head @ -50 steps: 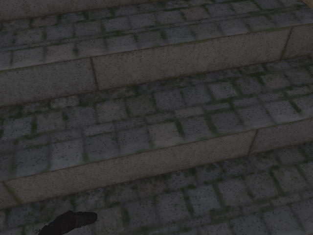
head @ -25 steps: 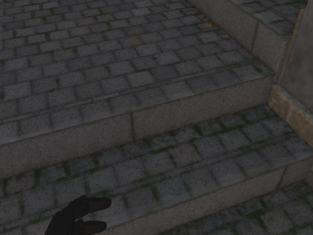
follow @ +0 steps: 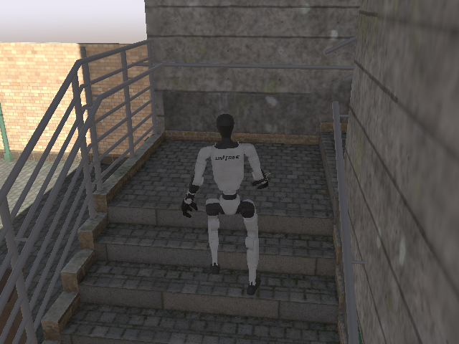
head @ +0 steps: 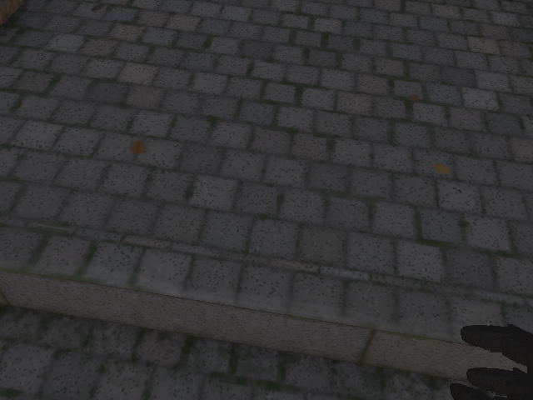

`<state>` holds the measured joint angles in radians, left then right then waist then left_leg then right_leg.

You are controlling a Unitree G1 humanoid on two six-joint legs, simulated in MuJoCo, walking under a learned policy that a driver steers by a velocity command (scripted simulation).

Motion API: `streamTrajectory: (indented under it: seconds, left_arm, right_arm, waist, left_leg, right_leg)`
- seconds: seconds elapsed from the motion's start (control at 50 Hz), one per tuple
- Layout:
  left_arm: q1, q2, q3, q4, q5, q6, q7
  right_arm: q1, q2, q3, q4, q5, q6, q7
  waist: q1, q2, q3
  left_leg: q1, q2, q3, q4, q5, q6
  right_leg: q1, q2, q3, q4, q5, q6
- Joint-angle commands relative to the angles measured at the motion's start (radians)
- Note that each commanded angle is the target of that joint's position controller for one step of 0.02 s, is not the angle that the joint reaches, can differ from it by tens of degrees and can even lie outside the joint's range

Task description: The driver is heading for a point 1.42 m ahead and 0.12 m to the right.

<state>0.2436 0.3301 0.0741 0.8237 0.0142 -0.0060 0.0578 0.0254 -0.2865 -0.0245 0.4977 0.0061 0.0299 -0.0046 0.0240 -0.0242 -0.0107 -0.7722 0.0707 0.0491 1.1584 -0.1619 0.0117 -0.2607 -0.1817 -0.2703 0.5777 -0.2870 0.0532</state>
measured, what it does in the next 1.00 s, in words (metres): climbs: left foot, then right foot 0.16 m higher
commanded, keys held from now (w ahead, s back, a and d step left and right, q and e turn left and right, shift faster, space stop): q+shift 0.22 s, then e+shift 0.34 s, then w+e+shift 0.44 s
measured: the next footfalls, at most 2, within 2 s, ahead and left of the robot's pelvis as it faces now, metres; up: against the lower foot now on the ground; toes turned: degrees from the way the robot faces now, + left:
left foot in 0.06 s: +0.15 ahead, +0.10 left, +0.00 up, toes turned +5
right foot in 0.78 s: +0.30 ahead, -0.27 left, +0.16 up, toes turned -6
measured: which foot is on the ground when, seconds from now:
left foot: up 0.00-0.04, down 0.06-0.80, up 0.82-1.00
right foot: down 0.00-0.04, up 0.06-0.76, down 0.78-1.00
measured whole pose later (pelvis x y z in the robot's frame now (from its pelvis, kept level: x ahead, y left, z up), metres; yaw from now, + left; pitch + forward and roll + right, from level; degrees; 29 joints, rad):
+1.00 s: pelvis +0.33 -0.19 +0.13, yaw -14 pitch +1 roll +2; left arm 0.59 0.12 -0.02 0.79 -0.01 -0.02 -0.03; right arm 0.13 -0.18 0.03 0.57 -0.03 -0.10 0.04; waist 0.02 0.08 -0.11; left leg -0.94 0.01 -0.02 2.02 -0.19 0.07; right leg -0.34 0.10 0.11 0.91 -0.57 -0.08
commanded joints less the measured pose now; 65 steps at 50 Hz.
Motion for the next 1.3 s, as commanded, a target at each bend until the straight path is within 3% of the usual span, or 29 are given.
streamTrajectory:
  seconds: [0.02, 0.04, 0.06, 0.08, 0.1, 0.12, 0.16, 0.22, 0.28, 0.36, 0.56, 0.66, 0.7, 0.76, 0.78, 0.8, 0.82, 0.84, 0.88, 0.94, 0.98, 1.06, 1.12, 1.16, 1.2, 1.24, 1.26, 1.28, 1.3]
  left_arm:
    - [-0.322, 0.082, 0.001, -0.171, -0.043, -0.025, -0.036]
    - [-0.285, 0.044, -0.012, -0.155, -0.055, -0.009, -0.048]
    - [-0.227, -0.003, -0.034, -0.147, -0.014, -0.002, -0.058]
    - [-0.133, -0.055, -0.045, -0.184, 0.031, -0.007, -0.054]
    - [-0.018, -0.051, -0.045, -0.190, 0.023, -0.035, -0.055]
    - [-0.041, -0.014, -0.039, -0.221, -0.013, -0.058, -0.054]
    - [-0.231, -0.020, -0.049, -0.276, 0.002, -0.057, -0.034]
    - [-0.234, -0.042, -0.057, -0.331, 0.011, -0.028, -0.036]
    - [-0.174, -0.078, -0.079, -0.315, -0.009, -0.024, -0.015]
    - [-0.177, -0.167, -0.119, -0.315, -0.048, -0.007, -0.006]
    - [-0.235, -0.147, -0.113, -0.477, -0.027, 0.024, 0.012]
    - [-0.303, -0.212, -0.153, -0.553, -0.022, 0.003, -0.029]
    - [-0.325, -0.199, -0.171, -0.555, -0.025, 0.008, -0.059]
    - [-0.007, -0.037, -0.066, -0.385, -0.031, 0.021, -0.038]
    - [0.166, 0.069, -0.011, -0.316, -0.036, 0.011, -0.044]
    - [0.336, 0.177, 0.021, -0.292, -0.023, 0.003, -0.056]
    - [0.336, 0.268, 0.028, -0.299, -0.033, -0.006, -0.042]
    - [0.228, 0.180, -0.018, -0.318, -0.032, -0.039, -0.050]
    - [0.259, 0.073, -0.029, -0.227, -0.043, -0.049, -0.085]
    - [0.214, -0.106, -0.070, -0.132, -0.015, -0.038, -0.096]
    - [0.181, -0.124, -0.076, -0.141, -0.030, -0.045, -0.092]
    - [0.308, -0.119, -0.091, -0.020, -0.012, -0.045, -0.074]
    - [0.375, -0.099, -0.090, 0.057, -0.040, -0.019, -0.047]
    - [0.251, -0.066, -0.093, 0.072, -0.021, -0.049, -0.045]
    - [0.279, 0.055, -0.068, 0.079, -0.027, -0.082, -0.035]
    - [0.125, 0.212, -0.009, 0.021, 0.008, -0.049, -0.029]
    - [0.071, 0.220, 0.003, -0.033, 0.025, -0.045, -0.020]
    - [-0.007, -0.047, -0.057, -0.138, 0.049, -0.083, -0.049]
    - [0.055, -0.140, -0.087, -0.192, 0.046, -0.150, -0.114]
  right_arm:
    - [0.418, -0.103, -0.062, 0.078, -0.011, 0.040, -0.014]
    - [0.454, -0.124, -0.085, 0.103, -0.010, 0.032, -0.016]
    - [0.437, -0.132, -0.091, 0.123, -0.011, 0.020, -0.012]
    - [0.311, -0.243, -0.093, 0.060, -0.043, 0.009, -0.012]
    - [0.280, -0.277, -0.090, -0.022, -0.080, -0.002, 0.004]
    - [0.190, -0.282, -0.094, -0.045, -0.080, 0.001, 0.006]
    - [0.136, -0.165, -0.069, -0.044, -0.020, 0.007, -0.018]
    - [0.118, -0.105, -0.043, -0.036, -0.031, 0.009, -0.049]
    - [0.202, -0.075, -0.019, -0.010, -0.037, 0.002, -0.082]
    - [0.366, -0.028, 0.002, 0.117, -0.027, 0.018, -0.090]
    - [0.242, -0.109, -0.031, 0.102, -0.018, 0.031, -0.126]
    - [0.411, -0.184, -0.081, 0.211, 0.034, -0.009, -0.107]
    - [0.288, -0.209, -0.087, 0.190, 0.035, -0.002, -0.079]
    - [0.163, -0.254, -0.100, 0.216, 0.009, -0.035, -0.010]
    - [0.127, -0.200, -0.082, 0.184, -0.022, -0.037, -0.007]
    - [0.064, -0.133, -0.060, 0.106, -0.022, -0.050, -0.007]
    - [0.040, -0.075, -0.055, 0.045, -0.051, -0.079, 0.030]
    - [0.038, -0.022, -0.050, 0.028, -0.038, -0.113, 0.058]
    - [-0.059, 0.055, 0.001, -0.006, -0.040, -0.156, 0.056]
    - [0.042, 0.143, 0.063, -0.024, -0.039, -0.153, 0.063]
    - [0.058, 0.115, 0.070, -0.011, -0.036, -0.145, 0.045]
    - [-0.096, 0.205, 0.122, -0.078, 0.002, -0.137, 0.045]
    - [-0.275, 0.217, 0.164, -0.181, 0.007, -0.136, 0.053]
    - [-0.186, 0.169, 0.132, -0.174, 0.009, -0.153, 0.057]
    - [-0.002, 0.017, 0.059, -0.105, 0.042, -0.156, 0.041]
    - [0.277, -0.131, -0.024, 0.003, 0.053, -0.084, 0.033]
    - [0.398, -0.160, -0.040, 0.071, 0.027, -0.063, 0.044]
    - [0.489, -0.127, -0.011, 0.200, -0.043, -0.082, 0.073]
    - [0.447, 0.024, 0.024, 0.204, -0.070, -0.085, 0.056]
  waist:
    - [-0.240, -0.076, -0.210]
    - [-0.243, -0.009, -0.167]
    - [-0.205, 0.169, -0.029]
    - [-0.031, 0.329, 0.026]
    - [-0.034, 0.264, -0.246]
    - [-0.008, 0.237, -0.296]
    - [-0.040, 0.023, -0.115]
    - [-0.008, 0.071, -0.088]
    - [-0.032, 0.040, -0.150]
    - [-0.090, 0.050, -0.081]
    - [-0.061, 0.187, -0.080]
    - [-0.098, 0.202, -0.031]
    - [-0.058, 0.163, -0.028]
    - [0.112, 0.205, -0.036]
    - [0.186, 0.106, -0.097]
    - [0.250, -0.219, -0.134]
    - [0.173, -0.582, -0.243]
    - [0.087, -0.457, -0.114]
    - [0.062, -0.153, 0.102]
    - [-0.057, -0.175, 0.091]
    - [-0.074, -0.058, 0.117]
    - [-0.016, -0.077, 0.168]
    - [-0.009, -0.035, 0.145]
    - [-0.107, -0.101, -0.038]
    - [-0.199, -0.190, -0.297]
    - [-0.319, -0.264, -0.291]
    - [-0.346, -0.094, -0.285]
    - [-0.199, 0.400, -0.191]
    - [-0.078, 0.607, -0.230]
  left_leg:
    - [0.590, -0.059, 0.080, -0.300, 0.092, 0.075]
    - [0.627, -0.108, 0.087, -0.575, 0.152, 0.115]
    - [0.678, -0.116, -0.017, -0.736, 0.255, 0.152]
    - [0.678, 0.078, -0.452, -0.633, 0.817, 0.252]
    - [0.758, 0.245, -0.748, -0.730, 0.931, 0.376]
    - [0.750, 0.281, -0.893, -0.842, 0.403, 0.442]
    - [0.600, 0.171, -0.785, -0.808, -0.060, 0.314]
    - [0.499, 0.085, -0.678, -0.805, -0.037, 0.273]
    - [0.617, 0.140, -0.557, -0.721, 0.301, 0.255]
    - [0.690, 0.142, -0.445, -0.743, 0.193, 0.211]
    - [0.737, 0.235, -0.292, -0.803, 0.269, 0.226]
    - [0.900, 0.360, -0.418, -0.927, -0.478, 0.168]
    - [0.498, 0.301, -0.211, -1.134, -0.490, 0.158]
    - [0.404, 0.211, 0.071, -1.054, 0.319, 0.171]
    - [0.498, 0.144, 0.130, -0.679, 0.800, 0.157]
    - [0.263, 0.105, 0.032, -0.242, 0.470, 0.076]
    - [0.003, -0.132, -0.159, 0.234, -0.159, 0.056]
    - [-0.178, -0.110, -0.281, 0.580, -0.133, 0.079]
    - [-0.340, -0.075, -0.172, 0.866, -0.006, 0.103]
    - [-0.337, -0.060, -0.127, 1.012, -0.006, 0.083]
    - [-0.379, -0.045, -0.090, 0.889, -0.049, 0.046]
    - [-0.749, -0.051, 0.018, 1.117, -0.241, 0.040]
    - [-0.564, 0.001, 0.132, 0.627, -0.139, 0.049]
    - [0.061, -0.030, 0.214, 0.404, -0.006, 0.087]
    - [0.523, -0.180, 0.279, 0.276, -0.030, 0.069]
    - [0.503, -0.199, 0.139, -0.082, -0.300, 0.098]
    - [0.620, -0.164, -0.075, -0.274, -0.312, 0.169]
    - [0.702, -0.087, -0.480, -0.506, -0.405, 0.257]
    - [0.757, 0.028, -0.998, -0.808, -0.480, 0.362]
  right_leg:
    - [-0.079, -0.108, 0.021, 0.073, 0.645, -0.117]
    - [-0.070, -0.045, 0.010, 0.260, 0.471, -0.072]
    - [-0.286, 0.016, 0.043, 0.543, -0.162, -0.036]
    - [-0.591, 0.163, 0.129, 1.032, -0.345, 0.040]
    - [-0.583, 0.203, 0.360, 1.280, -0.307, 0.071]
    - [-0.647, 0.220, 0.403, 1.348, -0.222, 0.057]
    - [-0.739, 0.185, 0.431, 1.311, -0.084, 0.041]
    - [-0.681, 0.233, 0.396, 1.372, -0.063, 0.035]
    - [-0.786, 0.225, 0.355, 1.592, -0.111, 0.048]
    - [-0.945, 0.254, 0.412, 1.824, -0.238, 0.032]
    - [-1.041, 0.124, 0.401, 1.562, -0.175, 0.137]
    - [-1.318, -0.048, 0.504, 1.440, -0.316, 0.029]
    - [-0.745, -0.007, 0.275, 0.983, -0.426, -0.031]
    - [-0.197, 0.201, 0.032, 0.836, -0.397, -0.139]
    - [-0.126, 0.310, 0.089, 0.645, -0.357, -0.196]
    - [0.054, 0.201, 0.602, 0.206, -0.451, -0.317]
    - [0.167, 0.086, 1.406, -0.349, -1.076, -0.420]
    - [0.084, -0.013, 1.513, -0.460, -1.067, -0.325]
    - [-0.094, 0.007, 1.275, -0.328, -0.736, -0.264]
    - [-0.164, 0.143, 0.838, -0.146, -0.319, -0.248]
    - [-0.175, 0.141, 0.790, -0.184, -0.258, -0.297]
    - [0.056, 0.043, 0.709, -0.289, -0.183, -0.290]
    - [-0.070, 0.023, 0.536, -0.560, -0.069, -0.265]
    - [-0.203, 0.035, 0.329, -0.624, 0.512, -0.239]
    - [-0.012, 0.043, 0.250, -0.373, 1.699, -0.237]
    - [0.306, -0.050, 0.305, 0.042, 2.097, -0.238]
    - [0.221, -0.021, 0.324, 0.407, 1.802, -0.220]
    - [-0.176, 0.215, 0.388, 0.769, 0.558, -0.220]
    - [-0.368, 0.341, 0.505, 1.151, 0.163, -0.206]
